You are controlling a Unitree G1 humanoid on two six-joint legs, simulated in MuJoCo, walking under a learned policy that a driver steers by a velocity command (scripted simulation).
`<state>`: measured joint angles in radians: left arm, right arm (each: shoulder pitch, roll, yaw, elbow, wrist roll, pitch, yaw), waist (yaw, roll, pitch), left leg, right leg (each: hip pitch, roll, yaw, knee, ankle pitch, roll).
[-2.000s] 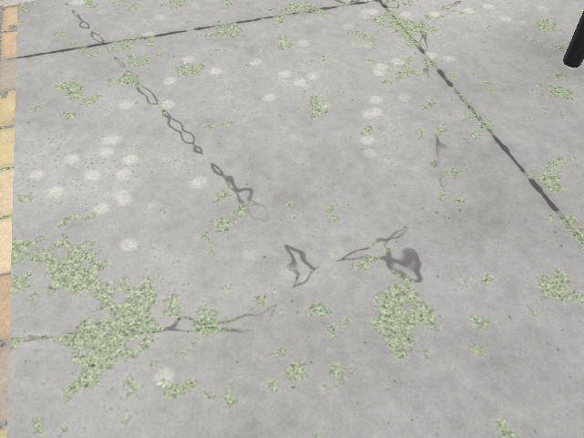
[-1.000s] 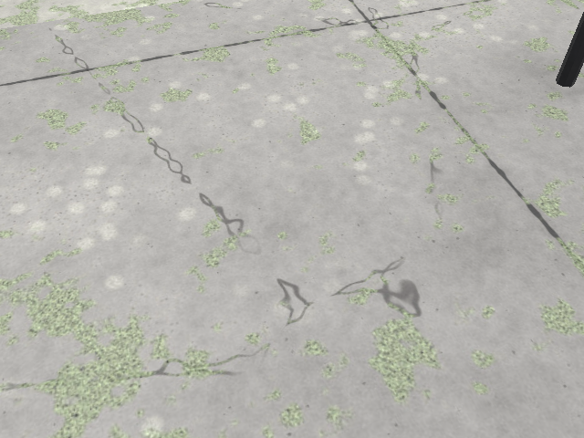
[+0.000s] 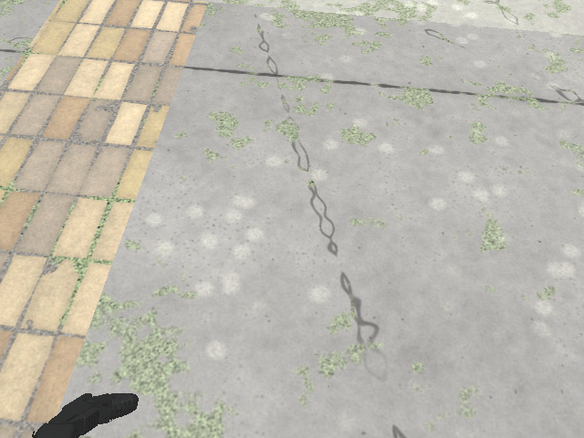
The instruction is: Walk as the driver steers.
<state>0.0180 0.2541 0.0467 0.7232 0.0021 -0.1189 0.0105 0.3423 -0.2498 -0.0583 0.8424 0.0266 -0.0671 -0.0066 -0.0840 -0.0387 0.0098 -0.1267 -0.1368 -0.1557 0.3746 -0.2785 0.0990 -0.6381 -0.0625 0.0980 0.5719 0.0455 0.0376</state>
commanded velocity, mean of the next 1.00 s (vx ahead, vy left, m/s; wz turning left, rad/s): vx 0.50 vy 0.00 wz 0.12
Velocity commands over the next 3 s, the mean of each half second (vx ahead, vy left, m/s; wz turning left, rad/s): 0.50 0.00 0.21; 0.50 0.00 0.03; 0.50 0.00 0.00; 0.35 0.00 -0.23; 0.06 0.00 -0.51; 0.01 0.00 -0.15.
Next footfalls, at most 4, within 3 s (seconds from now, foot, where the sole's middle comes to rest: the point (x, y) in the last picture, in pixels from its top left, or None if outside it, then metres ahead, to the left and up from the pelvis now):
0.10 right None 0.24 -0.13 -0.78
0.62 left None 0.48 0.13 -0.78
1.18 right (295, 307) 0.80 -0.08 -0.78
1.72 left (192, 231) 1.06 0.20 -0.78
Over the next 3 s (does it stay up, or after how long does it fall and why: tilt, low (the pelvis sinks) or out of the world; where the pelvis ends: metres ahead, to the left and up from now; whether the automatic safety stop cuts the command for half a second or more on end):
stays up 1.06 0.08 -0.01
